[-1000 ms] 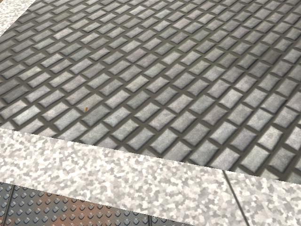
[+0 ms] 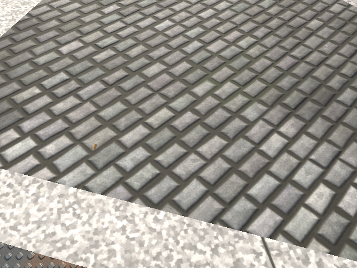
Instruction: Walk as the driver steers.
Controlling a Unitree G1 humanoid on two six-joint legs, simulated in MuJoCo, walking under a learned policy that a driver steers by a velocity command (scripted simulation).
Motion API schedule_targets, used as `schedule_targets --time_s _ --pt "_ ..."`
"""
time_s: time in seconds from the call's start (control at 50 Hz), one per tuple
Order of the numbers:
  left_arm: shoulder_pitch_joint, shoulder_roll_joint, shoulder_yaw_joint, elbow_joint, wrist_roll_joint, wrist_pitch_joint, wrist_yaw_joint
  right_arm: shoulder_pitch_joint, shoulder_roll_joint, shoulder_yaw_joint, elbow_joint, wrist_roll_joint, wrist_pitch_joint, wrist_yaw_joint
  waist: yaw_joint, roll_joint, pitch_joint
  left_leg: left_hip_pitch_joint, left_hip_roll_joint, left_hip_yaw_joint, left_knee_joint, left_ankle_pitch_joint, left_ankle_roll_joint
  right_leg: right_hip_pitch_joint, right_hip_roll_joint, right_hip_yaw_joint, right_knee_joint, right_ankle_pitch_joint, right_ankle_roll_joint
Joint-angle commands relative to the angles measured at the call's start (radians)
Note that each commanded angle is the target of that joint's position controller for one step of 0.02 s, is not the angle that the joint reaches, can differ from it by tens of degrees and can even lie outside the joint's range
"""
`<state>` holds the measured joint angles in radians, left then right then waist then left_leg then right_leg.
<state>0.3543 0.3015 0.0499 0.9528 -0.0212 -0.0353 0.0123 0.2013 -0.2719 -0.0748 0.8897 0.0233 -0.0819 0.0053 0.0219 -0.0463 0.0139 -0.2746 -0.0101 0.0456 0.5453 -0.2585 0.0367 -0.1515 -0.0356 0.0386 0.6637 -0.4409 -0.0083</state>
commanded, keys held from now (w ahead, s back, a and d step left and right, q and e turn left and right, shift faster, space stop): w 0.60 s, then w+e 0.40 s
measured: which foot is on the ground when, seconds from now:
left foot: down 0.00-0.44, up 0.46-0.94, down 0.96-1.00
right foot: up 0.00-0.42, down 0.44-0.96, up 0.98-1.00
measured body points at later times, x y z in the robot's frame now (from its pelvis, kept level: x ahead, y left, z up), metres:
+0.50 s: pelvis +0.26 -0.03 -0.01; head +0.30 -0.03 +0.43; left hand +0.47 +0.21 -0.10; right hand +0.21 -0.30 -0.15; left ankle +0.04 +0.10 -0.68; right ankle +0.38 -0.12 -0.73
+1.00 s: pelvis +0.55 +0.01 -0.01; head +0.58 +0.01 +0.44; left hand +0.55 +0.29 -0.14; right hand +0.75 -0.26 -0.08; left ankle +0.67 +0.11 -0.73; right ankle +0.39 -0.11 -0.71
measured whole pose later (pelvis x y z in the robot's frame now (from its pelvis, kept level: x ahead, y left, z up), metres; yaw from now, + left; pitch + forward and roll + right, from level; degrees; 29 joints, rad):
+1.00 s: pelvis +0.55 +0.01 -0.01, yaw -8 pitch +2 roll +0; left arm 0.41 0.29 0.06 0.93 -0.02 -0.05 0.01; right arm -0.01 -0.26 -0.03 0.77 0.00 -0.13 0.01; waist 0.08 -0.01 0.03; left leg -0.46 0.00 -0.01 0.50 -0.08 0.02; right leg -0.10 0.04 0.13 0.64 -0.49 -0.03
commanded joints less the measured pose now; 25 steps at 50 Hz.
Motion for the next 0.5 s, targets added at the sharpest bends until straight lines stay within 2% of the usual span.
schedule_targets --time_s 0.02,0.04,0.06,0.08,0.1,0.16,0.2,0.24,0.28,0.34,0.38,0.4,0.42,0.44,0.46,0.48,0.5 --pt "-0.137 0.093 0.012 -0.148 -0.031 -0.059 -0.004 0.234 -0.173 -0.03 0.024 -0.013 -0.021 0.006 -0.108 0.21 0.0 0.437 0.399 -0.718 -0.383 -0.367 0.248 -0.653 0.007 0.067 0.519 -0.085 -0.038" --pt "-0.14 0.107 0.016 -0.141 -0.038 -0.068 -0.012 0.165 -0.125 -0.015 0.002 -0.014 -0.028 0.008 -0.083 0.175 0.055 0.386 0.348 -0.598 -0.391 -0.329 0.208 -0.667 -0.037 0.062 0.524 0.021 -0.061" --pt "-0.141 0.099 0.018 -0.13 -0.025 -0.074 -0.013 0.121 -0.112 -0.006 -0.01 -0.018 -0.029 0.012 -0.064 0.139 0.071 0.346 0.306 -0.504 -0.403 -0.223 0.179 -0.655 -0.066 0.047 0.496 0.105 -0.067" --pt "-0.149 0.1 0.023 -0.129 -0.01 -0.073 -0.016 0.101 -0.096 0.003 -0.014 -0.02 -0.028 0.014 -0.052 0.129 0.081 0.319 0.275 -0.418 -0.411 -0.094 0.157 -0.634 -0.09 0.042 0.449 0.169 -0.063" --pt "-0.148 0.087 0.023 -0.126 -0.003 -0.069 -0.025 0.107 -0.077 0.011 -0.01 -0.025 -0.022 0.014 -0.045 0.138 0.071 0.295 0.244 -0.346 -0.419 0.006 0.142 -0.596 -0.101 0.029 0.421 0.216 -0.055" --pt "-0.192 0.048 0.015 -0.141 0.007 -0.055 -0.035 0.165 -0.101 0.01 0.014 -0.022 -0.015 0.002 -0.052 0.114 0.069 0.281 0.215 -0.231 -0.433 0.24 0.157 -0.608 -0.095 -0.018 0.321 0.309 -0.009" --pt "-0.277 0.027 0.005 -0.178 0.011 -0.053 -0.034 0.176 -0.116 0.011 0.023 -0.023 -0.009 -0.008 -0.065 0.1 0.087 0.246 0.2 -0.179 -0.446 0.294 0.158 -0.597 -0.082 -0.034 0.177 0.381 0.015" --pt "-0.357 0.009 -0.005 -0.206 0.007 -0.056 -0.038 0.194 -0.126 0.012 0.031 -0.021 -0.007 -0.016 -0.085 0.114 0.1 0.202 0.18 -0.133 -0.465 0.29 0.148 -0.53 -0.055 -0.06 0.029 0.477 0.023" --pt "-0.42 0.007 -0.01 -0.227 0.003 -0.059 -0.044 0.234 -0.132 0.011 0.049 -0.015 -0.007 -0.021 -0.102 0.112 0.116 0.2 0.191 -0.12 -0.48 0.273 0.149 -0.482 -0.031 -0.075 -0.059 0.533 0.018" --pt "-0.462 0.025 -0.008 -0.255 -0.003 -0.064 -0.057 0.25 -0.134 0.006 0.069 -0.004 -0.001 -0.023 -0.084 0.114 0.127 0.297 0.239 -0.113 -0.449 0.328 0.138 -0.483 -0.024 -0.046 -0.136 0.522 -0.019" --pt "-0.432 0.053 0.002 -0.254 -0.002 -0.068 -0.065 0.234 -0.148 -0.002 0.068 -0.005 0.009 -0.025 -0.048 0.122 0.088 0.374 0.263 -0.107 -0.375 0.485 0.119 -0.435 -0.008 -0.048 -0.154 0.461 -0.05" --pt "-0.381 0.076 0.012 -0.243 -0.001 -0.068 -0.064 0.222 -0.162 -0.007 0.064 -0.011 0.015 -0.025 -0.017 0.142 0.04 0.402 0.264 -0.102 -0.304 0.66 0.109 -0.359 0.02 -0.066 -0.143 0.417 -0.067" --pt "-0.271 0.107 0.03 -0.214 -0.002 -0.065 -0.059 0.21 -0.168 -0.009 0.061 -0.017 0.026 -0.025 0.043 0.159 -0.037 0.404 0.245 -0.083 -0.164 0.839 0.094 -0.217 0.055 -0.093 -0.138 0.386 -0.092" --pt "-0.102 0.146 0.052 -0.164 -0.003 -0.059 -0.05 0.206 -0.152 -0.001 0.054 -0.023 0.035 -0.026 0.122 0.149 -0.141 0.317 0.198 -0.051 0.05 0.861 0.064 0.02 0.056 -0.095 -0.136 0.393 -0.122" --pt "0.055 0.211 0.069 -0.13 0.015 -0.054 -0.04 0.256 -0.095 0.018 0.031 -0.035 0.034 -0.025 0.137 0.014 -0.285 0.025 0.121 -0.02 0.385 0.536 0.032 0.368 -0.148 0.172 -0.117 0.313 -0.202" --pt "0.097 0.237 0.071 -0.107 0.016 -0.055 -0.051 0.381 0.04 0.057 0.044 -0.026 0.009 -0.011 0.064 -0.251 -0.428 -0.283 -0.069 -0.104 0.695 -0.277 -0.013 0.599 -0.349 0.682 -0.29 0.036 -0.348" --pt "0.051 0.139 0.045 -0.111 0.005 -0.059 -0.051 0.284 -0.083 0.03 0.038 0.003 -0.016 -0.005 0.096 -0.151 -0.329 -0.39 -0.019 -0.201 0.801 -0.298 0.008 0.529 -0.312 0.71 -0.38 -0.062 -0.299"
Velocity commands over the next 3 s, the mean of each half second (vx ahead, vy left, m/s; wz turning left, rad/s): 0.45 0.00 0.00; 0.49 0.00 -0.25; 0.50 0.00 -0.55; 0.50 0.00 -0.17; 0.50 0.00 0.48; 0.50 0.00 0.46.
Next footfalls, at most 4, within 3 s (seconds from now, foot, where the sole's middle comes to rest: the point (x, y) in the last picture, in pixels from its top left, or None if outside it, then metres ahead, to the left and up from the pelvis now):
0.44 right None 0.42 -0.12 -0.77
0.96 left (155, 216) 0.71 0.10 -0.77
1.50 right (233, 180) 0.90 -0.23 -0.77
2.04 left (224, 118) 1.28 -0.21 -0.77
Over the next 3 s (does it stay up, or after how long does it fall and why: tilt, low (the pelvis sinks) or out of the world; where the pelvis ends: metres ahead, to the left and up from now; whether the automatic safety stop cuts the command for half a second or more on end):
stays up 1.58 -0.36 -0.01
